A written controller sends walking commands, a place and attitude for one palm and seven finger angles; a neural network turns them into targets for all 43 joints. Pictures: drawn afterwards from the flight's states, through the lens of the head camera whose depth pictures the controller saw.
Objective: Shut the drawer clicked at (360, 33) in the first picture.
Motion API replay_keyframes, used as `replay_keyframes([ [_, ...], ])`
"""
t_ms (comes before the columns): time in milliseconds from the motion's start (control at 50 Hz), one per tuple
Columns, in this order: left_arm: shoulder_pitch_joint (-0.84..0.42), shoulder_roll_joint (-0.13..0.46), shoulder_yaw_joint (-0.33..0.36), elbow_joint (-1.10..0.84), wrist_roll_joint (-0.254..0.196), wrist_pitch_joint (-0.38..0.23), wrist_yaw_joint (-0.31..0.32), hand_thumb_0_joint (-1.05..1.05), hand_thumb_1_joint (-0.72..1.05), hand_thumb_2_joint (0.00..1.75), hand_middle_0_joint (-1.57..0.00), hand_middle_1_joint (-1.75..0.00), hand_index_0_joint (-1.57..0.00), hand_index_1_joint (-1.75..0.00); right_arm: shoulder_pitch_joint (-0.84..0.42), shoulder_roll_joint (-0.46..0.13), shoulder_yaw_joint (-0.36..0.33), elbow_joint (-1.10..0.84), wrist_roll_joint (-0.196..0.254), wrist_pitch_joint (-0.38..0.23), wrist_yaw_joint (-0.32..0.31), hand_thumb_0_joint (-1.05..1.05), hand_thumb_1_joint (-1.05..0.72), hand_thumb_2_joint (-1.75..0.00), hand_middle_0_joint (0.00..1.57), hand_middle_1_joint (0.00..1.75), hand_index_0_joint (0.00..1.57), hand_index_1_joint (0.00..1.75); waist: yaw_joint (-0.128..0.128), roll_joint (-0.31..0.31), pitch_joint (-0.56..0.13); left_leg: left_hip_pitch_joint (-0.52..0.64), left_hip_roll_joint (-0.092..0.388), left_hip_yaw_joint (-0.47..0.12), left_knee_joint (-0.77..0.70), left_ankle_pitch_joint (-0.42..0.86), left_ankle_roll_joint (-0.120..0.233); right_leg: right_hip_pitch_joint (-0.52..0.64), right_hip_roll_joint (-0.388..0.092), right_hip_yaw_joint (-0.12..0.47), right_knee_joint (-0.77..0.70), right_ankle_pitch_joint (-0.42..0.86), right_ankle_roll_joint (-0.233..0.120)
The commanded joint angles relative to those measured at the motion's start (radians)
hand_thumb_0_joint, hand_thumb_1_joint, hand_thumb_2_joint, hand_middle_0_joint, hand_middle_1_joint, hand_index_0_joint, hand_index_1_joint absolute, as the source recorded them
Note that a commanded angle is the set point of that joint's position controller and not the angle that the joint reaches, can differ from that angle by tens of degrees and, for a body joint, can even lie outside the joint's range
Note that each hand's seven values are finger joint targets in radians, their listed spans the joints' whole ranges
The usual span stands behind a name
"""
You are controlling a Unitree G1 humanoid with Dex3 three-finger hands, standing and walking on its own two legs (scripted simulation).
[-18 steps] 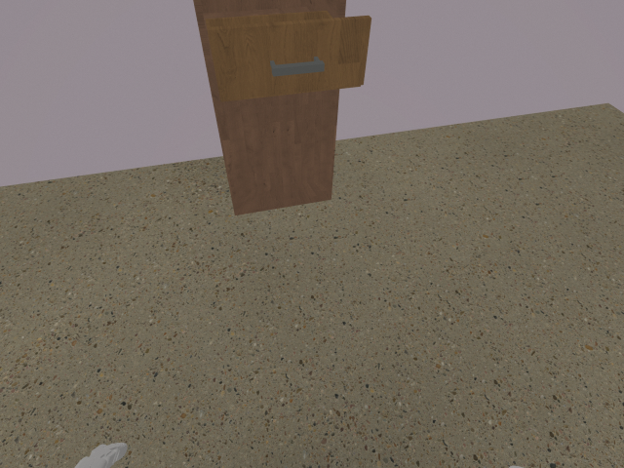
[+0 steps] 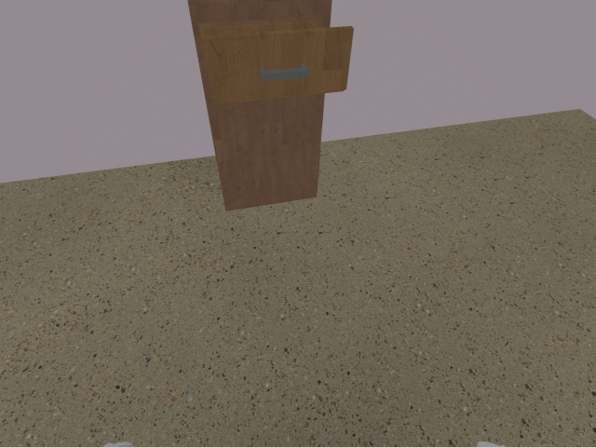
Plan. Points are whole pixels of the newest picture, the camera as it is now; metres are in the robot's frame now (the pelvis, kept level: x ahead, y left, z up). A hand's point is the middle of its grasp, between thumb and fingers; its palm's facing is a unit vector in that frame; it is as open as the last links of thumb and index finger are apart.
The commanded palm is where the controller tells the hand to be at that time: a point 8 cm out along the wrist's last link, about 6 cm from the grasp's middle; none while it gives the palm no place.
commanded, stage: stand and wait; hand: left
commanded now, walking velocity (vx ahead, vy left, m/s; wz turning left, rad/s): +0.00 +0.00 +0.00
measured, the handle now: (283, 71) +1.04 +0.11 +0.03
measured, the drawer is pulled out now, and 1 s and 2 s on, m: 0.28 0.28 0.28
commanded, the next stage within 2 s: look at it before walking up in 0.50 s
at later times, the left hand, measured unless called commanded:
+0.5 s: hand out of the picture +0.06 +0.24 -0.15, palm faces -0.02 -0.94 -0.34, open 7.4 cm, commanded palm none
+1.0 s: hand out of the picture +0.05 +0.23 -0.15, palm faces -0.02 -0.94 -0.33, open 7.4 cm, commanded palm none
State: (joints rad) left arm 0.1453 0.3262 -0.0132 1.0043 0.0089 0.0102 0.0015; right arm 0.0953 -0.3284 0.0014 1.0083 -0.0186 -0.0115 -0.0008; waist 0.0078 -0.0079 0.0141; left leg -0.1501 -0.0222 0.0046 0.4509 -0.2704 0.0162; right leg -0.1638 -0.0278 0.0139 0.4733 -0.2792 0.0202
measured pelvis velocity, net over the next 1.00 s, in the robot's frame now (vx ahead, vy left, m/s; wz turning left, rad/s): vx -0.02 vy -0.01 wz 0.00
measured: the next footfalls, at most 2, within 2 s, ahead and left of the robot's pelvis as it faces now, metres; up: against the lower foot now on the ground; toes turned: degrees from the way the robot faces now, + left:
right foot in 1.62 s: +0.13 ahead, -0.17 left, +0.00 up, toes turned -17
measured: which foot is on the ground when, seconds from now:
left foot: down 0.00-1.00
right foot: down 0.00-1.00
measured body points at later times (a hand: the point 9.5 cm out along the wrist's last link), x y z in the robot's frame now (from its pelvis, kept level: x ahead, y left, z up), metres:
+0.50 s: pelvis -0.02 -0.01 +0.00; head -0.02 -0.02 +0.45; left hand +0.06 +0.28 -0.12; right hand +0.05 -0.31 -0.13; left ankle -0.02 +0.11 -0.74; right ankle -0.01 -0.13 -0.74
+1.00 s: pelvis -0.02 -0.01 +0.01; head -0.02 -0.02 +0.46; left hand +0.05 +0.28 -0.13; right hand +0.05 -0.31 -0.13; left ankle -0.02 +0.11 -0.74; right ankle -0.01 -0.13 -0.74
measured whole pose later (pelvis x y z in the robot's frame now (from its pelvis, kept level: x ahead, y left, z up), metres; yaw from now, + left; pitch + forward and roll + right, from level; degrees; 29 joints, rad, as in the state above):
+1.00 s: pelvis -0.02 -0.01 +0.01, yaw +0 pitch -2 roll +0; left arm 0.14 0.33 -0.01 1.09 0.01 0.00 0.00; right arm 0.13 -0.34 0.00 1.12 -0.01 -0.01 0.00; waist 0.00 0.00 0.03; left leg -0.14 0.00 0.00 0.37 -0.20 -0.01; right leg -0.15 0.00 0.01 0.39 -0.21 0.00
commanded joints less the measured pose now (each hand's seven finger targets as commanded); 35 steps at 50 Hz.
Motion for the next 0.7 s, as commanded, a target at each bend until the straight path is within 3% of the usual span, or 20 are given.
replay_keyframes([
  [0, -0.052, 0.216, 0.050, -0.065, 0.002, -0.028, 0.011, 0.00, 0.90, 0.90, -0.20, -0.30, -0.20, -0.30, -0.050, -0.210, -0.044, -0.059, 0.006, -0.024, -0.016, 0.00, -0.90, -0.90, 0.20, 0.30, 0.20, 0.30, -0.008, 0.011, -0.069, 0.010, 0.126, -0.094, -0.079, 0.242, 0.029, 0.016, -0.086, 0.070, -0.075, 0.231, -0.049],
  [140, -0.043, 0.221, 0.050, -0.033, 0.001, -0.033, 0.012, 0.00, 0.90, 0.90, -0.20, -0.30, -0.20, -0.30, -0.040, -0.210, -0.043, -0.026, 0.009, -0.023, -0.016, 0.00, -0.90, -0.90, 0.20, 0.30, 0.20, 0.30, -0.006, -0.003, -0.068, 0.019, 0.129, -0.094, -0.090, 0.221, 0.024, 0.026, -0.096, 0.084, -0.100, 0.234, -0.054],
  [240, -0.050, 0.224, 0.048, -0.014, 0.001, -0.032, 0.010, 0.00, 0.90, 0.90, -0.20, -0.30, -0.20, -0.30, -0.033, -0.212, -0.039, -0.002, 0.009, -0.020, -0.014, 0.00, -0.90, -0.90, 0.20, 0.30, 0.20, 0.30, -0.006, 0.002, -0.027, -0.004, 0.128, -0.099, -0.113, 0.159, 0.019, 0.004, -0.093, 0.093, -0.128, 0.162, -0.054],
  [380, -0.054, 0.225, 0.047, 0.001, 0.001, -0.032, 0.008, 0.00, 0.90, 0.90, -0.20, -0.30, -0.20, -0.30, -0.019, -0.216, -0.036, 0.022, 0.009, -0.022, -0.012, 0.00, -0.90, -0.90, 0.20, 0.30, 0.20, 0.30, -0.005, -0.002, -0.018, -0.015, 0.131, -0.108, -0.136, 0.125, 0.018, 0.000, -0.088, 0.098, -0.145, 0.104, -0.051],
  [680, -0.052, 0.219, 0.048, 0.008, 0.003, -0.034, 0.008, 0.00, 0.90, 0.90, -0.20, -0.30, -0.20, -0.30, -0.011, -0.211, -0.036, 0.039, 0.009, -0.022, -0.010, 0.00, -0.90, -0.90, 0.20, 0.30, 0.20, 0.30, -0.005, -0.002, -0.007, -0.014, 0.131, -0.109, -0.145, 0.112, 0.014, -0.021, -0.088, 0.109, -0.166, 0.069, -0.051],
])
